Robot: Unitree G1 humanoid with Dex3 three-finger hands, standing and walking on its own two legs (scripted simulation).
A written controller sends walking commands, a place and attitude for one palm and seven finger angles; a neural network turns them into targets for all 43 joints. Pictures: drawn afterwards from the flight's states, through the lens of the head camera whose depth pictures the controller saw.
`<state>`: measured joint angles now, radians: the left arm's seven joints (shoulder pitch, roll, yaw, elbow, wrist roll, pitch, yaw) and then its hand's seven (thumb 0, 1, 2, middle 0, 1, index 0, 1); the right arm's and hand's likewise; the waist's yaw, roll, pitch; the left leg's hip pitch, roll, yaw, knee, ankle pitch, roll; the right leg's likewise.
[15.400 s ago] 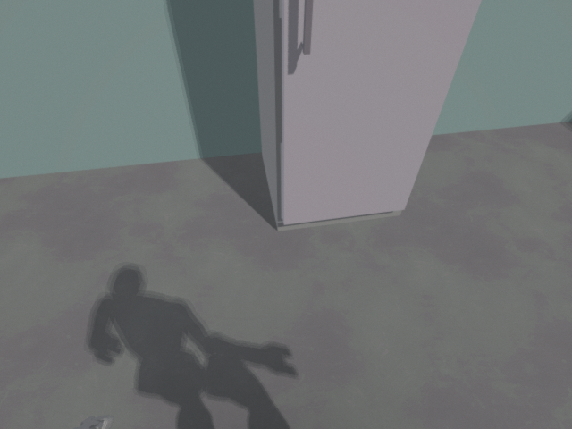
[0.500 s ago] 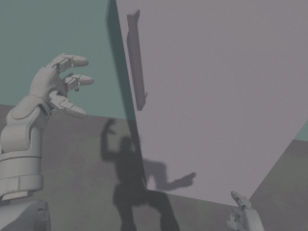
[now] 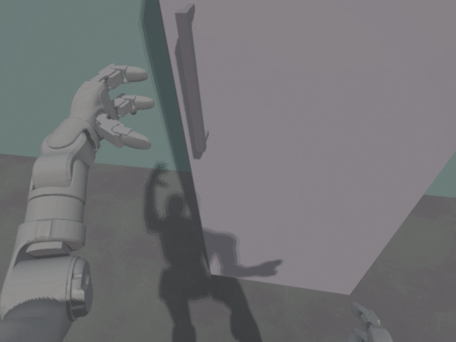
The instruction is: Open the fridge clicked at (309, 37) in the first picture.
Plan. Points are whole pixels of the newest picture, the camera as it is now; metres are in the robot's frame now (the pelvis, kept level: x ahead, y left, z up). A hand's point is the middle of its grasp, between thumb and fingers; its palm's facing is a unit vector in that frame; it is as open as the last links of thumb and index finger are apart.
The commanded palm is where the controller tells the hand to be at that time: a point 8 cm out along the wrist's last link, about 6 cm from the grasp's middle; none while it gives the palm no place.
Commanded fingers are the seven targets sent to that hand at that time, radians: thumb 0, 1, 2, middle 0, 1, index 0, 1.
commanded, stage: move the hooked fingers beside the handle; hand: left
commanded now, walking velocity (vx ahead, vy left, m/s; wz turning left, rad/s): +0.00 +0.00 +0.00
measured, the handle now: (196, 88) +0.50 +0.08 +0.22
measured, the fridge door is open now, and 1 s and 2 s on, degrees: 0 0 0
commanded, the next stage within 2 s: feel for the door with the fingertips in 1.12 s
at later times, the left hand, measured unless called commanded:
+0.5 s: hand (158, 95) +0.46 +0.14 +0.23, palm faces -0.11 -0.99 -0.01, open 14.0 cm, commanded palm +0.43 +0.19 +0.23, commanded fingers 0.00 -0.50 0.30 -0.30 -1.20 -0.30 -1.20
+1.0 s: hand (160, 97) +0.46 +0.14 +0.23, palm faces -0.11 -0.99 -0.01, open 14.0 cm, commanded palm +0.44 +0.19 +0.23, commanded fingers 0.00 -0.50 0.30 -0.30 -1.20 -0.30 -1.20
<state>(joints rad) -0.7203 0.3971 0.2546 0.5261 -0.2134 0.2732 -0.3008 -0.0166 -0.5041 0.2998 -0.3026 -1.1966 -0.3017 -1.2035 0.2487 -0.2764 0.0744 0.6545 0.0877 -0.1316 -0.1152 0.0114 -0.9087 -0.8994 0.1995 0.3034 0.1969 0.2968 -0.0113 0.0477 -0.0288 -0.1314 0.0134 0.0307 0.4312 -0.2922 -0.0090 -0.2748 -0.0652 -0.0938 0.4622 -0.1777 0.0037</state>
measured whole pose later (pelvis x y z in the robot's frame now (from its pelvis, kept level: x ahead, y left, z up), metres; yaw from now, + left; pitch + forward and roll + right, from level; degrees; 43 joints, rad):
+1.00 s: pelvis +0.01 +0.01 +0.00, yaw -1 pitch +2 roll +0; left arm -0.89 0.33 0.22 0.77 -0.17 0.16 -0.21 -0.02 -0.50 0.30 -0.30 -1.20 -0.30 -1.20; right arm 0.26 -0.26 0.06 0.67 0.07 -0.09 -0.10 0.01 -0.91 -0.90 0.20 0.30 0.20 0.30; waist -0.02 0.04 -0.04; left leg -0.13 0.01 0.05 0.38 -0.28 0.00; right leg -0.28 -0.06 -0.07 0.41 -0.15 0.01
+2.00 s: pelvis +0.00 +0.00 +0.00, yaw -2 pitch +1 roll +1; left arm -0.94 0.27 0.20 0.80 -0.16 0.13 -0.13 -0.02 -0.50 0.30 -0.30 -1.20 -0.30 -1.20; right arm 0.30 -0.26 0.05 0.70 0.06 -0.08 -0.10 0.01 -0.91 -0.90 0.20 0.30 0.20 0.30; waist -0.04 0.04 -0.02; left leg -0.13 0.02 0.06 0.37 -0.26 0.00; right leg -0.29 -0.05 -0.07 0.40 -0.13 0.01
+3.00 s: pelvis +0.00 +0.00 +0.00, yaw -1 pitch +1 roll +1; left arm -0.92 0.22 0.16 0.75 -0.16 0.16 -0.10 -0.02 -0.50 0.30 -0.30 -1.20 -0.30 -1.20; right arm 0.25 -0.25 0.05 0.68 0.06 -0.08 -0.09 0.01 -0.91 -0.90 0.20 0.30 0.20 0.30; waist -0.02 0.04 -0.03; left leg -0.13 0.02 0.05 0.37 -0.26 -0.01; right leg -0.28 -0.05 -0.07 0.40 -0.13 0.00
